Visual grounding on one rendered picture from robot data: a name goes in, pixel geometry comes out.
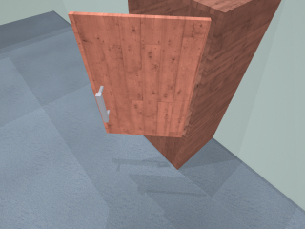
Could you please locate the cupboard door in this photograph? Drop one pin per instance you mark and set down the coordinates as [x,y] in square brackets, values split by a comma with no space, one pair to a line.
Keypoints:
[147,64]

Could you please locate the handle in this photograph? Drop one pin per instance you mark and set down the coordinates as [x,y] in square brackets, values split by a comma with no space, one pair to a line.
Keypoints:
[101,104]

